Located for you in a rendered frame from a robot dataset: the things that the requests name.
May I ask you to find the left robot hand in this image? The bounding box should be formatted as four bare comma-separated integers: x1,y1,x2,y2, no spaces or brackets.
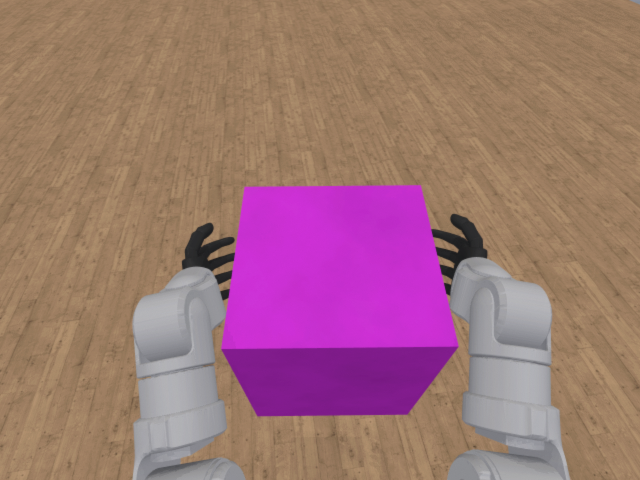
182,223,235,300

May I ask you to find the left robot forearm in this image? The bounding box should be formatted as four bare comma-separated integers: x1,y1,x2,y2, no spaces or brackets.
132,267,227,480

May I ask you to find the right robot forearm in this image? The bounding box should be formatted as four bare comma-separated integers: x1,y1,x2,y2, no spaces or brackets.
449,257,570,480

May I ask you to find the carton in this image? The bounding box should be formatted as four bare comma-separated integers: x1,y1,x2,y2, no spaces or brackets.
221,185,459,416

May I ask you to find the robot left upper arm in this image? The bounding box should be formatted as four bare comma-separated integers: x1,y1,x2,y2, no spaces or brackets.
145,457,246,480

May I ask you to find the robot right upper arm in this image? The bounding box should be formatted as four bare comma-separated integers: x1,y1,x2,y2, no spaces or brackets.
447,449,563,480

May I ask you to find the right robot hand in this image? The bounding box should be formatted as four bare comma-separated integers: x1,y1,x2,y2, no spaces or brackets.
431,214,487,295

